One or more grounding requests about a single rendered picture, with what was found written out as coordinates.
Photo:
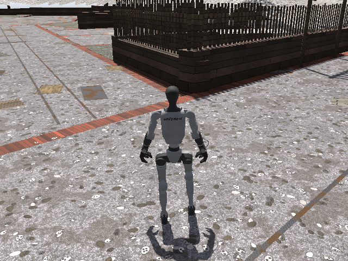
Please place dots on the right robot upper arm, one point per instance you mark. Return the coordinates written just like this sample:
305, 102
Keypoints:
193, 123

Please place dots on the robot head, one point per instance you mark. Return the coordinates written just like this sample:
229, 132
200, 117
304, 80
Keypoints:
172, 93

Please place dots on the left robot hand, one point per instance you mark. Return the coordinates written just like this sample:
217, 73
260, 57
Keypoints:
146, 155

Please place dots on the robot left forearm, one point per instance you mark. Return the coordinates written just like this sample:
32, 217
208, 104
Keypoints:
146, 144

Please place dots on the right robot hand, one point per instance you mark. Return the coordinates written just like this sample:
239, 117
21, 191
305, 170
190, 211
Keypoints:
205, 155

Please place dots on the robot left foot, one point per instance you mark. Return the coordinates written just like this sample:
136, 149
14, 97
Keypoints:
164, 219

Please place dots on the robot right forearm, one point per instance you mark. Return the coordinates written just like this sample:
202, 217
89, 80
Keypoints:
200, 143

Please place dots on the left robot upper arm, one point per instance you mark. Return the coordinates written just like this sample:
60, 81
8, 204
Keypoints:
152, 124

